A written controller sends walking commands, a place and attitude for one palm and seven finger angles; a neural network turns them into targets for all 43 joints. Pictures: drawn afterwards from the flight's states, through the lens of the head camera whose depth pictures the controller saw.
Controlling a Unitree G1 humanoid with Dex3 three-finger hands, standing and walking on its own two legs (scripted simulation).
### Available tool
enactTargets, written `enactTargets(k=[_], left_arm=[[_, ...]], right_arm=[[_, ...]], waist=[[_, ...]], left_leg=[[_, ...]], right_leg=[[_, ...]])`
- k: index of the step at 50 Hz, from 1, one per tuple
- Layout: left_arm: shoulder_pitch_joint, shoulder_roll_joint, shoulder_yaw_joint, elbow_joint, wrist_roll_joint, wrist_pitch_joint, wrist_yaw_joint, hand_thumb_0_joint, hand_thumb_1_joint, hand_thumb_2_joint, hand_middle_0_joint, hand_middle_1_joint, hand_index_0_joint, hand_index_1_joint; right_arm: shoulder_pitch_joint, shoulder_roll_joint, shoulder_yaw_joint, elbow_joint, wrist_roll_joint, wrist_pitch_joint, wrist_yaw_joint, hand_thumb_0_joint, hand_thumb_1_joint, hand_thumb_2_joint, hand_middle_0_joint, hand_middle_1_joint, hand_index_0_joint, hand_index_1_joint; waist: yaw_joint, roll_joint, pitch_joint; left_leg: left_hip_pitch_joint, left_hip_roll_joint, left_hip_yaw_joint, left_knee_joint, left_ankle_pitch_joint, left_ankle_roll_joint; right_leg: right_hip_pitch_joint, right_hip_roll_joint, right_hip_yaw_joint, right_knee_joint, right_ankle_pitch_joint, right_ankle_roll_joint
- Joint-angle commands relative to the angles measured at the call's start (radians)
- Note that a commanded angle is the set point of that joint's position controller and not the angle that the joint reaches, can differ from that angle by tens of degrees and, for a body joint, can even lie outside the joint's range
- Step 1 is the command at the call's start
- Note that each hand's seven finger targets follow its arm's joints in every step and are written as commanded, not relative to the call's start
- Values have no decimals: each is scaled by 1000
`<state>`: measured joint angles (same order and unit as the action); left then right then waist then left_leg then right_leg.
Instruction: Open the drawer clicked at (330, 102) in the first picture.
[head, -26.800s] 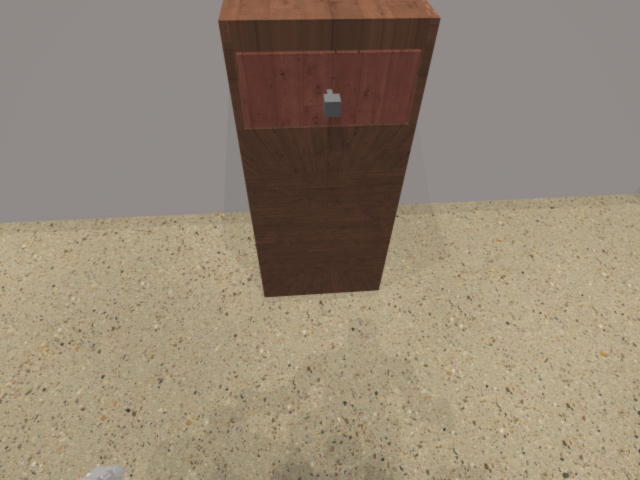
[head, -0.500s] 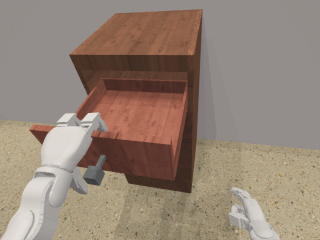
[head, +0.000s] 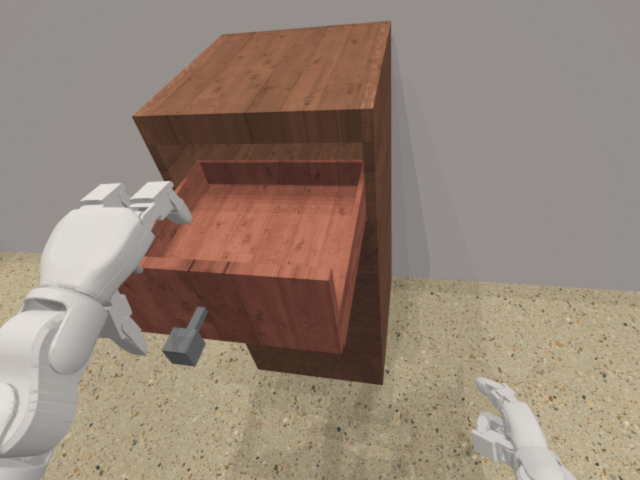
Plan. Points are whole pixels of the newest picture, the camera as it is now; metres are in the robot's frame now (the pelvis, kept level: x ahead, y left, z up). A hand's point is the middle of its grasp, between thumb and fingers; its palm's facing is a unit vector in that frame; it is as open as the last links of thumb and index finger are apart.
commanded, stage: draw the hand back to the body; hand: left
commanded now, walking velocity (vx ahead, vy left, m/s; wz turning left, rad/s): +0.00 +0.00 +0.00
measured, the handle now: (190, 334) +0.28 +0.23 +0.04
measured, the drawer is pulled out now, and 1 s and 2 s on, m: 0.30 0.30 0.30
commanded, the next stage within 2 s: step back with the hand held close in 1.68 s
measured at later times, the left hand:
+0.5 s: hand (118, 293) +0.24 +0.24 +0.18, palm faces +0.14 -0.05 -0.99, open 13.8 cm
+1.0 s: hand (96, 271) +0.23 +0.23 +0.23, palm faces +0.46 -0.84 -0.29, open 12.7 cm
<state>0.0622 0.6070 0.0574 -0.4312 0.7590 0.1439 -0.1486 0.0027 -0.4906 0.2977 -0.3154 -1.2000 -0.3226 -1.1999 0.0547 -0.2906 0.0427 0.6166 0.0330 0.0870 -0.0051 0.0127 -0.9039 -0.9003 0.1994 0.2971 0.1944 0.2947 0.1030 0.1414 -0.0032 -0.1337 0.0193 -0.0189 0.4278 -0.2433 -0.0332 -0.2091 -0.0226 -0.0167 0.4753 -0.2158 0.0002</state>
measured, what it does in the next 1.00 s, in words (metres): stands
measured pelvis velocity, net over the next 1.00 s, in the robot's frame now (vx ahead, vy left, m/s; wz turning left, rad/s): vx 0.02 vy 0.01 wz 0.01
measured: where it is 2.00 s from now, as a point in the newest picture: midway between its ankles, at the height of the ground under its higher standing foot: outside the picture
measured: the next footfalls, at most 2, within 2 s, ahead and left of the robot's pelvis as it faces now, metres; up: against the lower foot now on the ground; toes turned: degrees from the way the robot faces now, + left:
none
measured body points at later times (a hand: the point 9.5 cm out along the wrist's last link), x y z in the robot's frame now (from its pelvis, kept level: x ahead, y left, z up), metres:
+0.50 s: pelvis -0.01 +0.00 +0.00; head -0.01 -0.05 +0.44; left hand +0.22 +0.24 +0.24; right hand +0.23 -0.20 -0.09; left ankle +0.00 +0.14 -0.74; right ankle +0.03 -0.12 -0.74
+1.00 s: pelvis +0.02 +0.01 +0.00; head +0.01 +0.00 +0.45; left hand +0.20 +0.28 +0.25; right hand +0.21 -0.20 -0.08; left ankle +0.00 +0.14 -0.74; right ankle +0.03 -0.12 -0.74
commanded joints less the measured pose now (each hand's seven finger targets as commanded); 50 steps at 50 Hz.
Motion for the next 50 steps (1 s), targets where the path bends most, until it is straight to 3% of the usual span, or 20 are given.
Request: enactTargets(k=[1,5,6,10,12,15,18,20,21,25,26,30,34,35,36,37,40,41,45,50], left_arm=[[-257,180,117,-120,8,-5,13,0,-500,300,-300,-1200,-300,-1200],[-259,255,192,-162,0,-37,26,0,-500,300,-300,-1200,-300,-1200],[-237,202,148,-146,14,-44,25,0,-500,300,-300,-1200,-300,-1200],[-185,302,265,-176,-13,-57,52,0,-500,300,-300,-1200,-300,-1200],[-147,230,216,-91,-7,-48,52,0,-500,300,-300,-1200,-300,-1200],[-197,278,245,-159,-28,-50,55,0,-500,300,-300,-1200,-300,-1200],[-176,222,178,-120,-9,-47,41,0,-500,300,-300,-1200,-300,-1200],[-196,283,229,-187,-20,-65,41,0,-500,300,-300,-1200,-300,-1200],[-175,215,169,-174,-8,-67,33,0,-500,300,-300,-1200,-300,-1200],[-128,302,266,-224,-19,-82,50,0,-500,300,-300,-1200,-300,-1200],[-93,249,228,-204,-7,-83,50,0,-500,300,-300,-1200,-300,-1200],[-30,321,330,-230,-42,-72,73,0,-500,300,-300,-1200,-300,-1200],[24,273,293,-233,-38,-58,71,0,-500,300,-300,-1200,-300,-1200],[-160,-47,332,-415,-692,-199,142,0,-465,315,-298,-1178,-298,-1178],[107,-26,364,-140,-706,-234,194,0,-430,330,-295,-1155,-295,-1155],[206,-70,383,-175,-782,-248,205,0,-395,345,-292,-1133,-292,-1133],[36,17,441,-361,-803,-333,263,0,-290,390,-285,-1065,-285,-1065],[55,-78,379,-346,-796,-345,269,0,-255,405,-282,-1043,-282,-1043],[76,-84,370,-300,-797,-354,282,0,-115,465,-273,-952,-273,-952],[140,-91,378,-366,-796,-367,277,0,60,540,-260,-840,-260,-840]], right_arm=[[-206,-56,-11,-202,0,-67,5,0,-900,-900,200,300,200,300],[-203,-67,-24,-201,0,-78,-4,0,-900,-900,200,300,200,300],[-193,-50,-13,-206,-8,-81,1,0,-900,-900,200,300,200,300],[-191,-70,-25,-197,-6,-81,-4,0,-900,-900,200,300,200,300],[-174,-57,-25,-183,-5,-77,-1,0,-900,-900,200,300,200,300],[-194,-72,-26,-196,1,-84,-8,0,-900,-900,200,300,200,300],[-176,-70,-25,-197,-4,-82,-13,0,-900,-900,200,300,200,300],[-186,-75,-28,-201,-1,-96,-20,0,-900,-900,200,300,200,300],[-179,-55,-14,-213,-12,-99,-18,0,-900,-900,200,300,200,300],[-180,-76,-27,-206,-7,-101,-25,0,-900,-900,200,300,200,300],[-169,-57,-14,-211,-17,-101,-18,0,-900,-900,200,300,200,300],[-175,-79,-27,-205,-7,-91,-17,0,-900,-900,200,300,200,300],[-165,-77,-29,-214,-10,-79,-11,0,-900,-900,200,300,200,300],[-121,4,-28,-245,-8,-159,-39,0,-900,-900,200,300,200,300],[-72,-11,-15,-182,-30,-207,-62,0,-900,-900,200,300,200,300],[-70,-20,-26,-176,-26,-214,-71,0,-900,-900,200,300,200,300],[-75,-29,-27,-142,-40,-277,-98,0,-900,-900,200,300,200,300],[-59,-3,-19,-145,-46,-292,-98,0,-900,-900,200,300,200,300],[-47,-16,-29,-120,-51,-314,-99,0,-900,-900,200,300,200,300],[-41,-13,-36,-123,-59,-329,-88,0,-900,-900,200,300,200,300]], waist=[[8,-111,-165],[8,-104,-194],[15,-96,-210],[22,-85,-180],[7,-117,-122],[8,-73,-134],[0,-102,-128],[3,-65,-172],[8,-80,-185],[13,-63,-184],[21,-72,-192],[21,-79,-143],[19,-79,-143],[-78,-176,-99],[-65,-251,-33],[-49,-304,-22],[-43,-84,-97],[-40,-25,-105],[-37,-60,-7],[-24,-33,-83]], left_leg=[[-78,-45,52,-54,132,42],[-64,-38,51,-45,118,41],[-65,-48,52,-45,134,43],[-78,-36,48,-44,127,36],[-99,-35,54,-50,112,38],[-86,-36,51,-43,93,36],[-86,-42,51,-50,79,41],[-62,-37,44,-44,86,40],[-64,-50,43,-41,108,44],[-57,-35,40,-40,120,39],[-66,-45,39,-40,142,40],[-78,-28,42,-39,148,32],[-76,-35,47,-41,158,36],[32,-20,31,-16,89,61],[5,1,33,-24,44,57],[-9,7,25,-39,53,53],[47,-9,47,-47,45,45],[45,-18,49,-55,74,42],[18,-11,42,-75,121,40],[43,-11,43,-64,259,37]], right_leg=[[138,9,-9,-73,67,6],[139,14,-2,-76,60,7],[147,9,-11,-67,63,5],[146,12,-9,-69,79,3],[109,14,-19,-78,48,8],[108,12,-8,-81,39,6],[91,11,-19,-86,10,11],[111,14,-12,-81,24,6],[120,8,-21,-71,34,5],[128,13,-19,-75,65,4],[136,8,-30,-63,71,1],[128,15,-28,-69,102,3],[122,10,-36,-69,108,6],[80,32,-49,-114,84,-11],[70,38,-59,-100,46,-4],[78,32,-71,-114,35,6],[105,11,-37,-128,17,3],[119,12,-42,-125,33,-3],[117,17,-41,-142,70,-7],[191,15,-43,-110,215,-14]])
